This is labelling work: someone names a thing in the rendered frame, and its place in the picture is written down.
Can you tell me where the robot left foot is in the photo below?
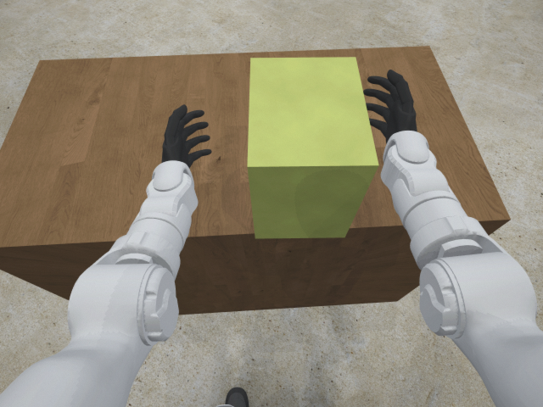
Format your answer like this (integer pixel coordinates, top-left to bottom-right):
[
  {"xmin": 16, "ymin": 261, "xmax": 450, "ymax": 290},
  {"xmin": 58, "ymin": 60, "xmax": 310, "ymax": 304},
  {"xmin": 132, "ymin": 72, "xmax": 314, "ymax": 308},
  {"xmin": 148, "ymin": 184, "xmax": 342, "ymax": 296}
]
[{"xmin": 225, "ymin": 387, "xmax": 249, "ymax": 407}]

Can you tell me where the left robot forearm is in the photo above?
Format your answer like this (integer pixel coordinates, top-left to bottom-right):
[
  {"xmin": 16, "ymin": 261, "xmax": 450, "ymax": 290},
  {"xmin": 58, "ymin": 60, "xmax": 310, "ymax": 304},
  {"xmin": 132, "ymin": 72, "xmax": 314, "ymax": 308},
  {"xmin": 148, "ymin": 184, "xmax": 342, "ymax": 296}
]
[{"xmin": 68, "ymin": 160, "xmax": 198, "ymax": 335}]

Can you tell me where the robot left upper arm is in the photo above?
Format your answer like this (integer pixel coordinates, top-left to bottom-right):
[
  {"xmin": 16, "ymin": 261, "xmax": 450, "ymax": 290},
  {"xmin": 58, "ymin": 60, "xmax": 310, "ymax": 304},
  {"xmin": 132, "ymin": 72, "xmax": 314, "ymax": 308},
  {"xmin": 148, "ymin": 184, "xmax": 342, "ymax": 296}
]
[{"xmin": 0, "ymin": 264, "xmax": 179, "ymax": 407}]

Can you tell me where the robot left hand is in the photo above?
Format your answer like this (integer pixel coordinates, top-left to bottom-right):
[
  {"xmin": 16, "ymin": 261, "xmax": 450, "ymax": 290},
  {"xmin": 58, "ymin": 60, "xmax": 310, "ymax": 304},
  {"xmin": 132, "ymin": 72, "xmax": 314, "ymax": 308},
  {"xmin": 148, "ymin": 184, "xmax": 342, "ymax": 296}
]
[{"xmin": 161, "ymin": 104, "xmax": 211, "ymax": 168}]

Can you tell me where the pedestal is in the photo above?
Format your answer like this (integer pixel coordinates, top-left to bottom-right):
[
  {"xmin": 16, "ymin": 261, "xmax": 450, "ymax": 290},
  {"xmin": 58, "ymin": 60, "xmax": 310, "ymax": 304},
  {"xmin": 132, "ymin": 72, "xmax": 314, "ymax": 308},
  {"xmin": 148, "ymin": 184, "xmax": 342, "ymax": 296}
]
[{"xmin": 0, "ymin": 46, "xmax": 511, "ymax": 315}]

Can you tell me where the carton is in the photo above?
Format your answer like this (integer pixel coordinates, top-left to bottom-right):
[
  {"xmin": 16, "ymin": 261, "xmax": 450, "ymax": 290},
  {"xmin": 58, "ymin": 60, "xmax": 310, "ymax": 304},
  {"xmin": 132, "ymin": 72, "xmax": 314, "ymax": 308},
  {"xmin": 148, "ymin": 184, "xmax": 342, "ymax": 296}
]
[{"xmin": 247, "ymin": 57, "xmax": 379, "ymax": 239}]

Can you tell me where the robot right upper arm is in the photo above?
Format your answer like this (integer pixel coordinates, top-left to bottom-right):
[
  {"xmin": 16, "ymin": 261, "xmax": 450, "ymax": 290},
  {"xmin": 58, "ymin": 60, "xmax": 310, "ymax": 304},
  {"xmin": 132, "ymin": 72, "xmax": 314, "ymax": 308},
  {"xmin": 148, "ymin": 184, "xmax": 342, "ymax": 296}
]
[{"xmin": 419, "ymin": 252, "xmax": 543, "ymax": 407}]

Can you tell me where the right robot forearm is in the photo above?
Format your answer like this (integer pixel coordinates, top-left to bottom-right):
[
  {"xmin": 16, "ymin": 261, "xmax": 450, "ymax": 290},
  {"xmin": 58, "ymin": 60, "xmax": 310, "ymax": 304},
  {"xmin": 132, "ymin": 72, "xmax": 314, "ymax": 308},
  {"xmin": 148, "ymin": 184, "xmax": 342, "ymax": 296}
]
[{"xmin": 381, "ymin": 131, "xmax": 537, "ymax": 319}]

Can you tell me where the robot right hand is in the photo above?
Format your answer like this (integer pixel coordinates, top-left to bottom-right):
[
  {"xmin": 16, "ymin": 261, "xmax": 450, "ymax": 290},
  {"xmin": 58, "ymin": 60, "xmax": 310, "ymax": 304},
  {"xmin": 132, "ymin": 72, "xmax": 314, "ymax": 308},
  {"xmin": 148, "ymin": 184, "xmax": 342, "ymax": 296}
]
[{"xmin": 363, "ymin": 70, "xmax": 417, "ymax": 144}]

